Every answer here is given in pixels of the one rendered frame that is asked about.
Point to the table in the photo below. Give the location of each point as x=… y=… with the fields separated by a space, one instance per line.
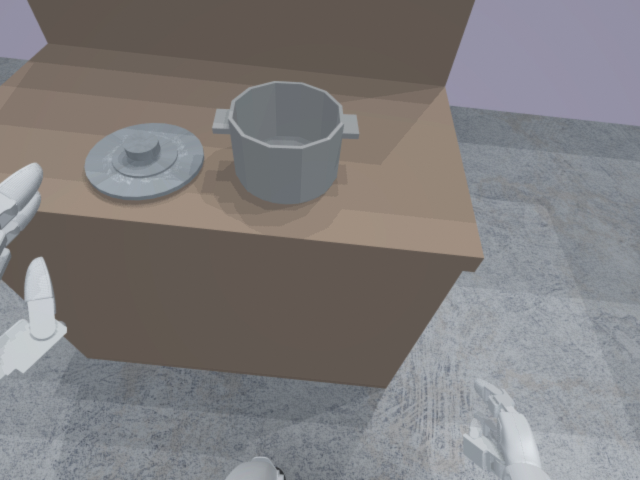
x=210 y=277

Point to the lid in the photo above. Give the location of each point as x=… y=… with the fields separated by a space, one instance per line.
x=113 y=173

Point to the right robot hand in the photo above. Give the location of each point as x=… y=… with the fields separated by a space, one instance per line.
x=506 y=442

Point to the pot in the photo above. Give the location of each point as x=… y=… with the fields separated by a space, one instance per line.
x=286 y=139

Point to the knob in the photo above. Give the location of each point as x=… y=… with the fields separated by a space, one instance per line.
x=141 y=146

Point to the left robot shin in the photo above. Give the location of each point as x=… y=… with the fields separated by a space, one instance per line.
x=264 y=459

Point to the left robot hand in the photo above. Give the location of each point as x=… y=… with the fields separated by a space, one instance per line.
x=25 y=342

